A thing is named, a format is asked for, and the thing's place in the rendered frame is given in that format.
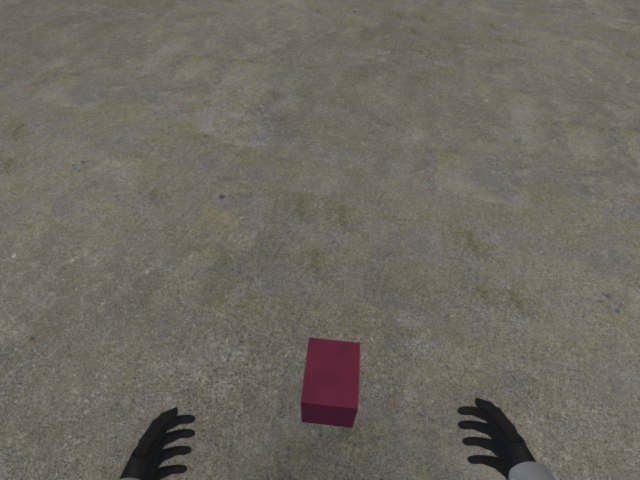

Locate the left robot hand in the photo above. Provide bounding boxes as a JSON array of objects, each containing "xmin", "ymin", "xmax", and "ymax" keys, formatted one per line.
[{"xmin": 120, "ymin": 408, "xmax": 195, "ymax": 480}]

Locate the carton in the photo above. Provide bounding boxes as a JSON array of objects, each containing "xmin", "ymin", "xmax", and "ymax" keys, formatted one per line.
[{"xmin": 301, "ymin": 338, "xmax": 360, "ymax": 428}]

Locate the right robot hand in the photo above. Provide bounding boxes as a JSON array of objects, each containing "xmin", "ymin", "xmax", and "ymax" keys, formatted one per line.
[{"xmin": 457, "ymin": 398, "xmax": 536, "ymax": 480}]

